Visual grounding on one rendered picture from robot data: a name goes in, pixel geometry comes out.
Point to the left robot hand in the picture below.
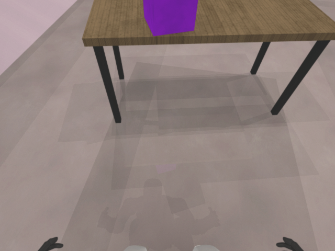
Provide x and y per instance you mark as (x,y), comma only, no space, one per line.
(50,244)

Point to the carton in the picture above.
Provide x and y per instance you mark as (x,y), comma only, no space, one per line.
(170,16)

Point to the table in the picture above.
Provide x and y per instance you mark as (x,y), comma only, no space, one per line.
(122,22)

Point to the right robot hand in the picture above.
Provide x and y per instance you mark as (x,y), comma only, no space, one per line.
(290,244)

